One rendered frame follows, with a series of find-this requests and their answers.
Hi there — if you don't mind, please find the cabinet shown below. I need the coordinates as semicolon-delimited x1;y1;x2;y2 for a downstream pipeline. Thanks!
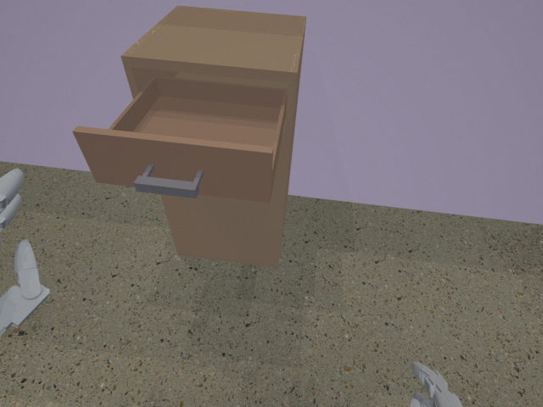
121;5;306;268

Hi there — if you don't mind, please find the robot right hand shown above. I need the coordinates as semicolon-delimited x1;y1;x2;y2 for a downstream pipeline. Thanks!
410;361;462;407

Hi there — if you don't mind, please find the robot left hand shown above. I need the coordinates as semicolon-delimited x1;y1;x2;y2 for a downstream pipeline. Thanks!
0;168;50;337

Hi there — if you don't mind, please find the drawer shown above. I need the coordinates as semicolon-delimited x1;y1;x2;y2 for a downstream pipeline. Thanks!
72;76;288;203

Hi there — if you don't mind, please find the handle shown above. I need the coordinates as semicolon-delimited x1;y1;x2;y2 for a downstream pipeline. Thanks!
134;164;204;198

